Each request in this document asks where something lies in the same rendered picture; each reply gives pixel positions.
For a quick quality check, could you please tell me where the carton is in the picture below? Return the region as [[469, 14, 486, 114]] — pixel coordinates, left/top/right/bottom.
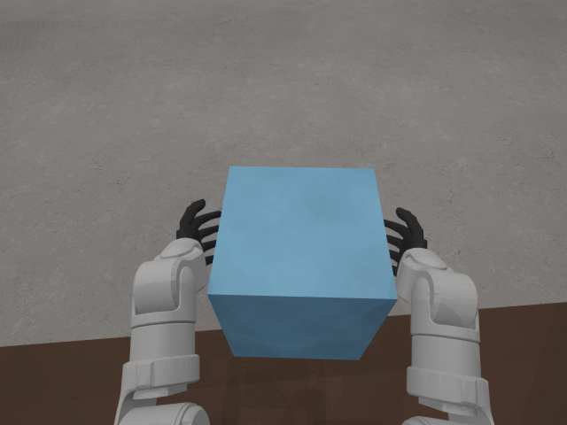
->
[[207, 166, 398, 360]]

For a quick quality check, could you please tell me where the robot left upper arm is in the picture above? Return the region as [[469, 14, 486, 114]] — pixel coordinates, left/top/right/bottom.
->
[[119, 402, 210, 425]]

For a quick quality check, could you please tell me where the right robot hand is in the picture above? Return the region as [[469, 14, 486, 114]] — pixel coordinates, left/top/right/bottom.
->
[[384, 207, 427, 276]]

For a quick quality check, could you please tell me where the right robot forearm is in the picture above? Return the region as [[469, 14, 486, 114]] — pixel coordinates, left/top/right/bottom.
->
[[396, 248, 494, 425]]

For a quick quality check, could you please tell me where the left robot hand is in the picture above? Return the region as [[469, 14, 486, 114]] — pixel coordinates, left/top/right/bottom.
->
[[176, 199, 221, 265]]

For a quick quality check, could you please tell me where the left robot forearm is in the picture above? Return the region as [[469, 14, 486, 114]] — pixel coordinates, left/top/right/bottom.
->
[[114, 238, 208, 425]]

